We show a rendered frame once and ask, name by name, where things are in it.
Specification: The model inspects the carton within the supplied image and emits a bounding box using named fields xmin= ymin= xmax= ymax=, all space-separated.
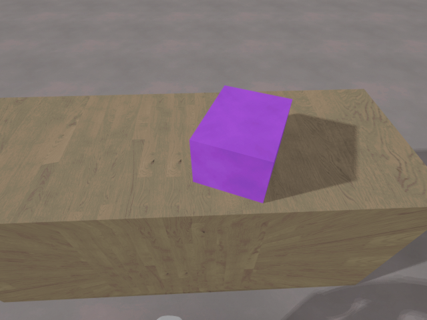
xmin=189 ymin=85 xmax=292 ymax=203

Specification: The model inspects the pedestal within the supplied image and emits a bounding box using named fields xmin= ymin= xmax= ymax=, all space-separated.
xmin=0 ymin=89 xmax=427 ymax=303

